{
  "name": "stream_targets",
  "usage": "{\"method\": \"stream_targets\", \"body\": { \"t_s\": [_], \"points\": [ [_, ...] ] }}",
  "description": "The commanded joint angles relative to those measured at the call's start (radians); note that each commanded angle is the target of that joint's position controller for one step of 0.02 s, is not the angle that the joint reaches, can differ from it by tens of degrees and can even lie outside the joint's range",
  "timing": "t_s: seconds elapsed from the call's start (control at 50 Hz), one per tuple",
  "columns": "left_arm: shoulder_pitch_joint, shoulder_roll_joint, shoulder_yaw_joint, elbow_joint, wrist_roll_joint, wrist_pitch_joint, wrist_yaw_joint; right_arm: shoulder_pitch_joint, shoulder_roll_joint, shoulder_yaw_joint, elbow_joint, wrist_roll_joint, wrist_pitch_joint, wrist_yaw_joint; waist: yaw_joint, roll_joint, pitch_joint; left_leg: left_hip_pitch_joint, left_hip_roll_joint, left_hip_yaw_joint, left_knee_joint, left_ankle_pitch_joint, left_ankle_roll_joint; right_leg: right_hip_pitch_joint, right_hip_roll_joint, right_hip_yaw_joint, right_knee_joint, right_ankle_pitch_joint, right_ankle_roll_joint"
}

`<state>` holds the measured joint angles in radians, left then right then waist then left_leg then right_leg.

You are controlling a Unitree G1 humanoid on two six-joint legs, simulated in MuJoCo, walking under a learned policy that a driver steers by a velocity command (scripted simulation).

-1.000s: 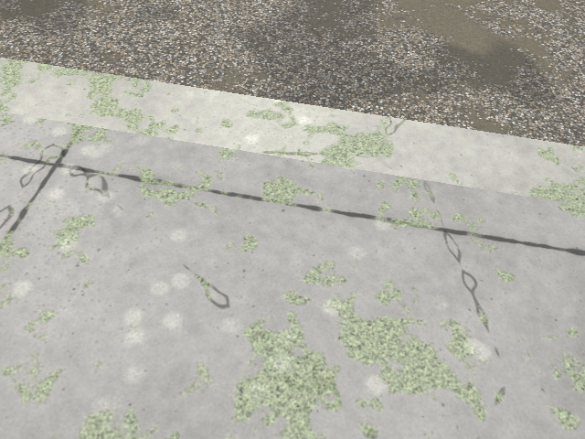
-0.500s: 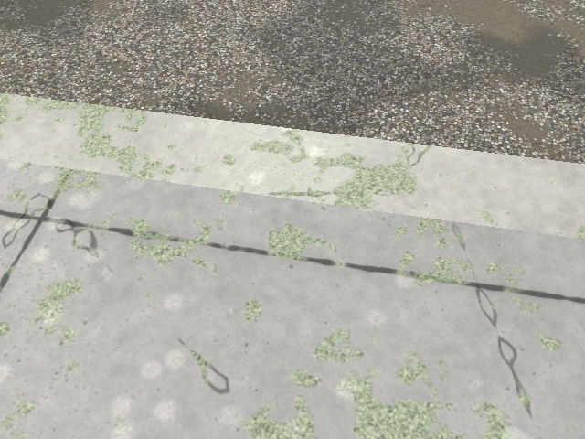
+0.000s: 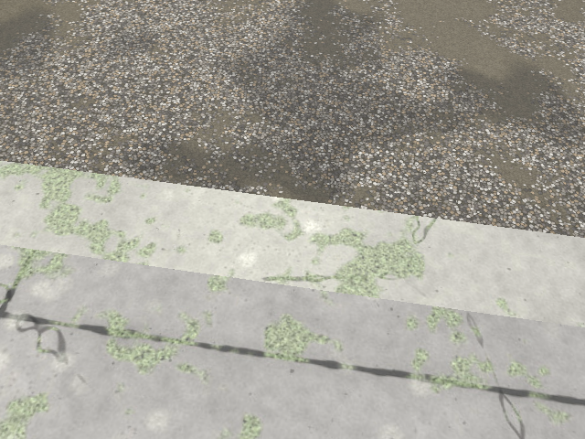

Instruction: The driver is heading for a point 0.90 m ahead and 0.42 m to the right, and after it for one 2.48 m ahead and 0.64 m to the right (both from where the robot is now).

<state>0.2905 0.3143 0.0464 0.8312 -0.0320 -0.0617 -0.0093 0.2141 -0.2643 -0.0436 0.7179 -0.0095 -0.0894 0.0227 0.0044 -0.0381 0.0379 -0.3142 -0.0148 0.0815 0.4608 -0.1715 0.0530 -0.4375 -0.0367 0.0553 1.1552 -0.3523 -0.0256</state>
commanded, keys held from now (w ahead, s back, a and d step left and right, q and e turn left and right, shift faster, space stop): w+e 1.00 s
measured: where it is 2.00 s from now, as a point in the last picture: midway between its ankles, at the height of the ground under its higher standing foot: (467, 321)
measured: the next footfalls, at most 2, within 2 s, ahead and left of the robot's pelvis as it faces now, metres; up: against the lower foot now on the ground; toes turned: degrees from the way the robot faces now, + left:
right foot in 0.40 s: +0.36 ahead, -0.16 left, +0.00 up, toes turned -16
left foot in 0.88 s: +0.69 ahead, -0.07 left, +0.00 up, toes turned -33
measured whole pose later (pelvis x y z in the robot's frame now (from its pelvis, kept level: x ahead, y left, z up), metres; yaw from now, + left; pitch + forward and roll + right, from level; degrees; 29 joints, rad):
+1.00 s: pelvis +0.54 -0.11 -0.01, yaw -34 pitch +1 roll +1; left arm 0.35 0.30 0.06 0.71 -0.03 0.01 0.04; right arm 0.15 -0.24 -0.05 0.67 -0.01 -0.09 0.01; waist 0.02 -0.04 0.01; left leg -0.39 -0.03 0.03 0.55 -0.18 0.02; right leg -0.43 0.04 0.10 1.27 -0.44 -0.02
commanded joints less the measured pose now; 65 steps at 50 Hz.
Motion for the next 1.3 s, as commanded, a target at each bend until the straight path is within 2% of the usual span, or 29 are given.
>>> {"method": "stream_targets", "body": {
  "t_s": [0.02, 0.1, 0.18, 0.3, 0.36, 0.38, 0.4, 0.42, 0.44, 0.46, 0.48, 0.5, 0.52, 0.54, 0.58, 0.64, 0.7, 0.78, 0.84, 0.86, 0.88, 0.9, 0.92, 0.94, 0.96, 1.0, 1.04, 1.18, 1.3],
  "points": [
    [0.022, 0.065, 0.026, -0.06, -0.002, 0.01, 0.004, 0.029, -0.101, -0.033, -0.027, -0.005, -0.03, -0.004, -0.006, 0.131, -0.065, 0.191, 0.272, -0.249, -0.292, 0.123, 0.145, -0.169, -0.085, 0.059, 0.001, 0.097, 0.017],
    [-0.046, 0.04, 0.026, -0.088, 0.006, 0.028, 0.007, 0.038, -0.127, -0.045, 0.011, -0.01, -0.037, -0.016, -0.007, 0.099, -0.01, 0.198, 0.263, -0.102, -0.331, 0.246, 0.141, -0.259, -0.082, 0.078, -0.131, 0.246, 0.04],
    [-0.156, 0.013, 0.016, -0.124, 0.012, 0.017, -0.016, 0.049, -0.15, -0.051, 0.031, -0.003, -0.025, -0.03, -0.046, 0.088, 0.022, 0.23, 0.237, 0.022, -0.347, 0.26, 0.108, -0.235, -0.07, 0.006, -0.367, 0.423, 0.033],
    [-0.305, 0.003, 0.01, -0.215, 0.01, 0.015, -0.052, 0.126, -0.187, -0.067, 0.081, 0.021, 0.018, -0.038, -0.088, 0.078, 0.064, 0.425, 0.301, 0.088, -0.262, 0.424, 0.093, -0.285, -0.043, -0.085, -0.521, 0.322, -0.021],
    [-0.218, 0.051, 0.037, -0.223, 0.009, 0.023, -0.058, 0.093, -0.227, -0.079, 0.071, 0.029, 0.041, -0.051, -0.01, 0.135, -0.027, 0.46, 0.3, 0.127, -0.058, 0.892, 0.061, -0.106, 0.049, -0.167, -0.52, 0.174, -0.081],
    [-0.108, 0.089, 0.06, -0.201, 0.006, 0.027, -0.054, 0.079, -0.237, -0.081, 0.067, 0.031, 0.049, -0.055, 0.055, 0.138, -0.089, 0.43, 0.285, 0.139, 0.099, 0.963, 0.045, 0.039, 0.088, -0.18, -0.54, 0.158, -0.11],
    [0.058, 0.145, 0.093, -0.16, 0.006, 0.031, -0.039, 0.061, -0.228, -0.074, 0.06, 0.034, 0.049, -0.059, 0.147, 0.107, -0.17, 0.298, 0.243, 0.158, 0.329, 0.856, 0.008, 0.301, 0.11, -0.149, -0.621, 0.225, -0.152],
    [0.151, 0.234, 0.113, -0.137, 0.003, 0.042, -0.015, 0.101, -0.131, -0.043, 0.037, -0.007, 0.035, -0.055, 0.133, -0.095, -0.248, -0.004, 0.162, 0.145, 0.652, 0.16, -0.034, 0.597, -0.091, 0.16, -0.609, 0.303, -0.219],
    [0.103, 0.284, 0.113, -0.175, 0.008, 0.024, -0.022, 0.156, -0.059, -0.013, -0.019, -0.001, -0.002, -0.038, 0.045, -0.228, -0.394, -0.372, -0.051, -0.055, 0.952, -0.451, -0.079, 0.857, -0.301, 0.764, -0.778, 0.082, -0.442],
    [0.113, 0.189, 0.089, -0.178, 0.011, 0.013, -0.027, 0.023, -0.16, -0.034, -0.031, 0.037, -0.037, -0.022, 0.124, -0.068, -0.362, -0.485, 0.011, -0.194, 0.976, -0.389, -0.059, 0.836, -0.288, 0.718, -0.861, 0.041, -0.386],
    [0.075, 0.151, 0.078, -0.173, 0.012, 0.003, -0.026, -0.036, -0.169, -0.035, -0.058, 0.057, -0.054, -0.016, 0.107, -0.039, -0.223, -0.516, 0.051, -0.179, 0.912, -0.295, -0.037, 0.711, -0.253, 0.568, -0.868, 0.095, -0.344],
    [0.008, 0.128, 0.069, -0.181, 0.01, -0.003, -0.026, -0.035, -0.155, -0.032, -0.046, 0.038, -0.059, -0.024, 0.05, 0.055, -0.14, -0.462, 0.096, -0.175, 0.816, -0.224, -0.038, 0.554, -0.205, 0.457, -0.87, 0.203, -0.305],
    [-0.046, 0.095, 0.06, -0.193, 0.012, -0.004, -0.022, -0.028, -0.167, -0.041, -0.038, 0.011, -0.053, -0.029, 0.017, 0.051, -0.101, -0.396, 0.122, -0.173, 0.735, -0.183, -0.051, 0.442, -0.169, 0.378, -0.882, 0.304, -0.288],
    [-0.069, 0.083, 0.054, -0.207, 0.024, -0.004, -0.018, -0.01, -0.162, -0.043, -0.037, 0.003, -0.039, -0.025, -0.01, 0.022, -0.092, -0.335, 0.133, -0.176, 0.709, -0.154, -0.061, 0.367, -0.144, 0.339, -0.903, 0.356, -0.286],
    [-0.064, 0.097, 0.059, -0.204, 0.016, -0.006, -0.008, 0.004, -0.136, -0.041, -0.038, -0.003, -0.018, -0.024, -0.028, 0.02, -0.081, -0.303, 0.131, -0.156, 0.63, -0.127, -0.092, 0.287, -0.125, 0.29, -0.925, 0.449, -0.291],
    [-0.024, 0.132, 0.07, -0.185, 0.013, -0.001, 0.012, -0.091, -0.095, -0.026, -0.07, -0.009, -0.005, -0.031, 0.0, 0.006, -0.046, -0.299, 0.105, -0.125, 0.442, 0.022, -0.129, 0.204, -0.077, 0.205, -0.922, 0.478, -0.263],
    [0.026, 0.123, 0.067, -0.167, 0.005, 0.02, 0.028, -0.21, -0.059, -0.01, -0.099, 0.0, -0.017, -0.021, 0.052, -0.03, -0.034, -0.228, 0.048, -0.113, 0.21, 0.227, -0.131, 0.166, -0.029, 0.18, -0.89, 0.38, -0.212],
    [0.08, 0.123, 0.067, -0.147, 0.001, 0.04, 0.038, -0.257, -0.105, -0.03, -0.126, 0.012, -0.042, -0.001, 0.07, -0.056, -0.048, -0.156, 0.004, -0.135, 0.081, 0.247, -0.106, 0.222, -0.058, 0.277, -0.79, 0.315, -0.187],
    [0.062, 0.113, 0.064, -0.153, 0.001, 0.041, 0.047, -0.182, -0.129, -0.049, -0.122, 0.019, -0.042, 0.0, 0.011, -0.106, -0.065, -0.073, -0.004, -0.146, 0.035, 0.12, -0.051, 0.278, -0.077, 0.366, -0.677, 0.338, -0.163],
    [0.04, 0.089, 0.054, -0.163, 0.003, 0.04, 0.047, -0.099, -0.146, -0.061, -0.104, 0.008, -0.046, -0.006, -0.042, -0.097, -0.098, 0.051, 0.011, -0.135, -0.017, 0.167, -0.025, 0.258, -0.035, 0.339, -0.58, 0.366, -0.131],
    [0.054, 0.023, 0.03, -0.18, 0.014, 0.037, 0.045, 0.036, -0.206, -0.078, -0.095, -0.017, -0.052, -0.013, -0.09, 0.009, -0.233, 0.305, 0.175, -0.291, 0.009, 0.21, 0.039, 0.15, 0.031, 0.262, -0.299, 0.24, -0.088],
    [0.241, -0.036, 0.014, -0.193, -0.009, 0.028, 0.043, 0.128, -0.262, -0.089, -0.071, -0.023, -0.038, -0.012, -0.019, 0.33, -0.398, 0.631, 0.42, -0.713, -0.036, 0.081, 0.214, -0.161, 0.164, 0.15, 0.011, -0.285, -0.021],
    [0.249, 0.071, 0.028, -0.186, -0.015, 0.029, 0.044, 0.126, -0.194, -0.077, -0.078, 0.019, -0.023, -0.007, -0.034, 0.308, -0.374, 0.617, 0.464, -0.901, -0.119, -0.271, 0.232, -0.308, 0.079, 0.143, 0.169, -0.261, -0.005],
    [0.124, 0.127, 0.047, -0.196, -0.017, 0.04, 0.048, 0.084, -0.121, -0.056, -0.093, 0.024, -0.013, -0.012, -0.072, 0.189, -0.219, 0.497, 0.409, -0.764, -0.147, -0.383, 0.186, -0.367, 0.04, 0.12, 0.235, -0.164, 0.01],
    [0.033, 0.133, 0.05, -0.215, -0.005, 0.05, 0.052, 0.038, -0.106, -0.048, -0.091, 0.011, 0.0, -0.015, -0.075, 0.11, -0.118, 0.364, 0.365, -0.623, -0.161, -0.314, 0.158, -0.364, 0.018, 0.078, 0.242, -0.099, 0.018],
    [0.022, 0.101, 0.055, -0.23, 0.002, 0.061, 0.045, -0.021, -0.079, -0.034, -0.089, -0.01, 0.007, -0.024, -0.022, 0.147, -0.033, 0.174, 0.275, -0.418, -0.197, -0.162, 0.136, -0.289, -0.029, 0.074, 0.176, -0.014, 0.024],
    [0.056, 0.06, 0.049, -0.219, -0.003, 0.072, 0.04, -0.022, -0.072, -0.036, -0.074, -0.007, -0.001, -0.026, -0.002, 0.174, -0.029, 0.111, 0.246, -0.306, -0.231, -0.077, 0.137, -0.225, -0.044, 0.045, 0.122, 0.005, 0.031],
    [-0.083, 0.009, 0.016, -0.26, 0.008, 0.073, 0.022, 0.011, -0.151, -0.072, -0.022, -0.002, 0.004, -0.028, -0.028, 0.095, -0.019, 0.217, 0.295, -0.12, -0.242, 0.168, 0.156, -0.27, -0.084, 0.032, -0.188, 0.196, 0.035],
    [-0.206, 0.009, 0.0, -0.287, 0.002, 0.073, -0.015, 0.05, -0.203, -0.091, 0.002, 0.038, 0.037, -0.025, -0.075, 0.112, 0.04, 0.263, 0.319, 0.002, -0.202, 0.196, 0.108, -0.181, -0.056, -0.07, -0.425, 0.177, -0.002]
  ]
}}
